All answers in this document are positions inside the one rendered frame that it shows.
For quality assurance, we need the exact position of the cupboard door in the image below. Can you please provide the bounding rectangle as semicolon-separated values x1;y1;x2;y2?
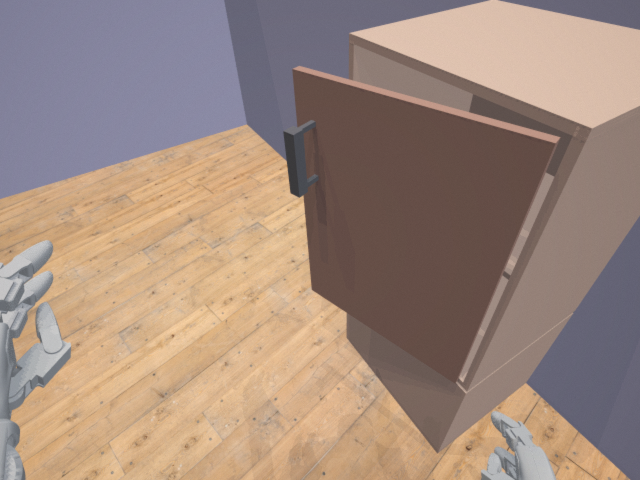
292;66;561;383

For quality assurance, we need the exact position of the handle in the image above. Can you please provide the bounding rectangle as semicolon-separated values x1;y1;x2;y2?
283;120;319;198

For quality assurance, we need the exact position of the left robot hand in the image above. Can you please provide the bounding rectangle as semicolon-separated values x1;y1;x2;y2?
0;240;71;420

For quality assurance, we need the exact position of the robot left forearm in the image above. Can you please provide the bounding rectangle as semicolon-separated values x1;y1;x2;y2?
0;419;26;480

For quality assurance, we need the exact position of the right robot hand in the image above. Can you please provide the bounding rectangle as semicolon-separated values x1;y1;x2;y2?
481;411;556;480

